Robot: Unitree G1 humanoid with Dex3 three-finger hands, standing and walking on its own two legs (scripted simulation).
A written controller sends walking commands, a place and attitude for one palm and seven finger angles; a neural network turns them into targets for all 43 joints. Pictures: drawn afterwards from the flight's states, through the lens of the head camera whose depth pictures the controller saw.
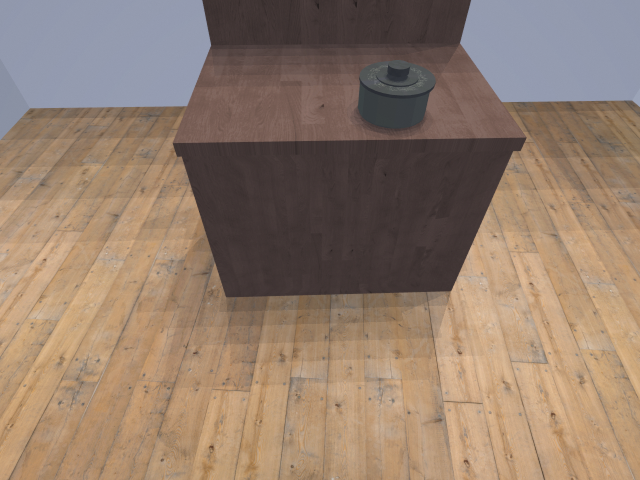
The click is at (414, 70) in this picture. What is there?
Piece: lid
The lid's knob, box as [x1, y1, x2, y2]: [387, 60, 409, 76]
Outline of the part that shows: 388,63 387,71 389,74 394,76 404,76 408,73 409,64 407,62 402,60 393,60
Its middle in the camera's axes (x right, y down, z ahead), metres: +0.19 -0.43 +0.97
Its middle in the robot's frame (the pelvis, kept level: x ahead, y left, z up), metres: +1.03 -0.14 +0.05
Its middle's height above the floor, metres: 0.83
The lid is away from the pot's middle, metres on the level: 0.00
